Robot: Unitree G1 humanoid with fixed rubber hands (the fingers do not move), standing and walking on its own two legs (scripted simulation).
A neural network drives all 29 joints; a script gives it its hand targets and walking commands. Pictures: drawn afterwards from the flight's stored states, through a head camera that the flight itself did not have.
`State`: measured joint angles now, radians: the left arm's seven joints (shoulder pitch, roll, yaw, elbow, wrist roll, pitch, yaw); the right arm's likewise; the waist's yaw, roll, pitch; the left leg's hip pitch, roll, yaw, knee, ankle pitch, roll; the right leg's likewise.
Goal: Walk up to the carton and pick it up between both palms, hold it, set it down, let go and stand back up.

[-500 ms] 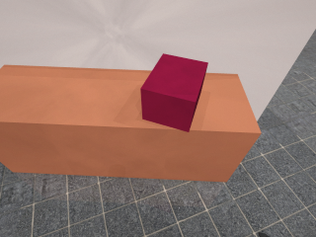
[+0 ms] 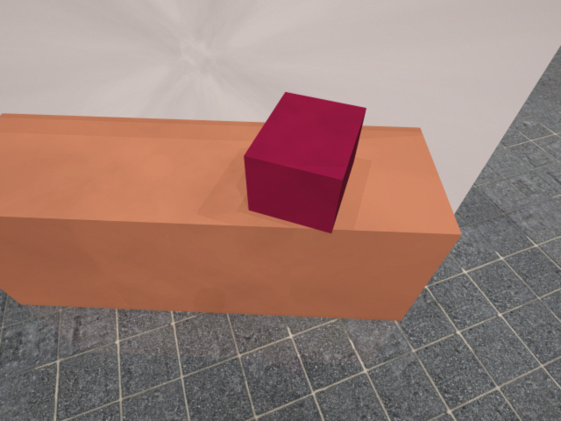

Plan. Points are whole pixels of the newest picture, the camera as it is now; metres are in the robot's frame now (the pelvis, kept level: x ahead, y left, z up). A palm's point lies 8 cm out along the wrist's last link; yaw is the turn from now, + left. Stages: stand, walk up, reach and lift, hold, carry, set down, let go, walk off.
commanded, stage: stand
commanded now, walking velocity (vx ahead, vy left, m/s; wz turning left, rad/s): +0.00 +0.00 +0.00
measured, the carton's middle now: (307, 159) +0.75 -0.07 -0.13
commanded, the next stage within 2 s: none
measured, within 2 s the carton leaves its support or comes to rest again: neither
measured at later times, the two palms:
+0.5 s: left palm out of the picture +0.07 +0.29 -0.12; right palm out of the picture +0.07 -0.30 -0.12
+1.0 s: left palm out of the picture +0.07 +0.29 -0.12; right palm out of the picture +0.07 -0.31 -0.12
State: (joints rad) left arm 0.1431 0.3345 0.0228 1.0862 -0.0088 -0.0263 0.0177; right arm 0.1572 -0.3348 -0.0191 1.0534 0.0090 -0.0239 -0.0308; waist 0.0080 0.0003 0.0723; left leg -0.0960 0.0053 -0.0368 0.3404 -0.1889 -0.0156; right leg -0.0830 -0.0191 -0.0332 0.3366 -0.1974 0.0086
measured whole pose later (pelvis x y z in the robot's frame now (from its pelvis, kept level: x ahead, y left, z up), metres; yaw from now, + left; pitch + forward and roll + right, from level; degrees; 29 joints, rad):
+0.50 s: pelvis +0.01 -0.01 +0.00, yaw +0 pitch -3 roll +0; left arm 0.14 0.33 0.03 1.09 -0.01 -0.02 0.02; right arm 0.15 -0.33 -0.02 1.06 0.01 -0.02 -0.04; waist 0.01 0.00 0.07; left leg -0.08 0.02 -0.03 0.33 -0.20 -0.03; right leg -0.07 0.00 -0.03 0.33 -0.20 0.00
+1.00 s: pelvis +0.01 -0.01 +0.00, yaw -1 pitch -4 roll +0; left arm 0.15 0.35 0.03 1.09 -0.01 -0.02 0.02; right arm 0.16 -0.33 -0.02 1.07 0.01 -0.02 -0.04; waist 0.01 0.00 0.07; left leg -0.06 0.04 -0.03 0.33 -0.20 -0.04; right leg -0.06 0.01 -0.03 0.34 -0.21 -0.01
